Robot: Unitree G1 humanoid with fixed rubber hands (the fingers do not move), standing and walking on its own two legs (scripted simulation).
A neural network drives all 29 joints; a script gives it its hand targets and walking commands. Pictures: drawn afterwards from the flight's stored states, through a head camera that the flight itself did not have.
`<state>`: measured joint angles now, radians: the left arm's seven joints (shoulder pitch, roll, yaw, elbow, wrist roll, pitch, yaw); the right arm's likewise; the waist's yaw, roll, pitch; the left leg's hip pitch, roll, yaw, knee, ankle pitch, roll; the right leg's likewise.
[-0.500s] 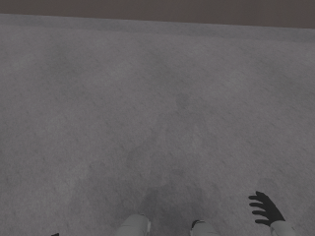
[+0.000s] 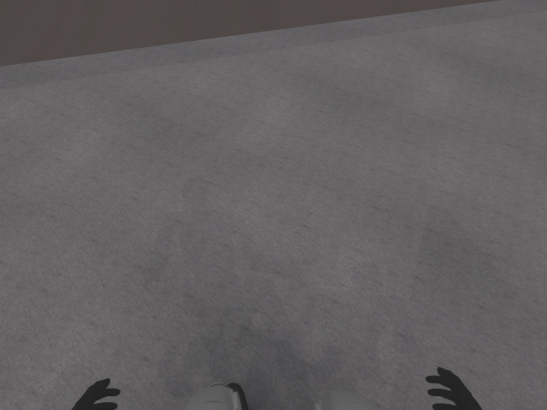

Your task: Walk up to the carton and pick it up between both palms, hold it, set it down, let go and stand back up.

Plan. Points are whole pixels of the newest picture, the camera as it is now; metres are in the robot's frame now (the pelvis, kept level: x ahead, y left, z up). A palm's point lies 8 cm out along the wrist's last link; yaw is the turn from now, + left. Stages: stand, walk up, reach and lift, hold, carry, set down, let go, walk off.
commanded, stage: walk up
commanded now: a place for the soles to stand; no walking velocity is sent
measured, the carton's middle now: out of the picture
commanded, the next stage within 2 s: none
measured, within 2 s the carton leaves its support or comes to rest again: neither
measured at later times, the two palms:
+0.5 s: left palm out of the picture +0.07 +0.23 -0.10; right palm out of the picture -0.19 -0.28 -0.10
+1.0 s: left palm out of the picture -0.06 +0.13 -0.09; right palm out of the picture -0.53 -0.21 -0.12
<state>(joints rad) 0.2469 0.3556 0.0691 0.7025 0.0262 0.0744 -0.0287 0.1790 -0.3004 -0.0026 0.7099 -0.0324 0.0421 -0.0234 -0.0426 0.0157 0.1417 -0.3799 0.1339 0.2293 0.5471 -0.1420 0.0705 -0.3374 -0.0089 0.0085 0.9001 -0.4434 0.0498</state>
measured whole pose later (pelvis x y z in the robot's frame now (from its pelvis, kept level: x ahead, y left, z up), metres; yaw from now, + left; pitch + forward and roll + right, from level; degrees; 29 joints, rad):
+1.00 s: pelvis -0.31 +0.01 +0.00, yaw -56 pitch -3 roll +2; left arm 0.29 0.26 0.05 0.78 0.05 0.07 -0.07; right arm 0.30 -0.38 -0.08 0.79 0.00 0.04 -0.04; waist 0.03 0.07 0.10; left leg -0.49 0.11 0.09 0.95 -0.45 0.00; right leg -0.26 -0.01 0.09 0.56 -0.26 0.00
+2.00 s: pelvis -0.44 -0.12 +0.00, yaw -103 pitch -1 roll +0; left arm 0.36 0.25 0.04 0.71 0.03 0.01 0.02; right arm 0.31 -0.30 -0.02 0.63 -0.03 0.03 0.00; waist 0.05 0.04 0.12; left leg -0.49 0.07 0.05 0.87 -0.33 -0.02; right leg -0.24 0.07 0.16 0.58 -0.31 -0.01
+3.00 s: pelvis -0.41 -0.11 +0.00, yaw -120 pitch -1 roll +1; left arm 0.28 0.25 0.02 0.75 0.01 0.01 -0.01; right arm 0.37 -0.29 -0.01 0.66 0.00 0.01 0.02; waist -0.01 -0.01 0.02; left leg -0.24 0.05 0.12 0.54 -0.28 0.00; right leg -0.29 0.04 0.15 0.56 -0.24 0.02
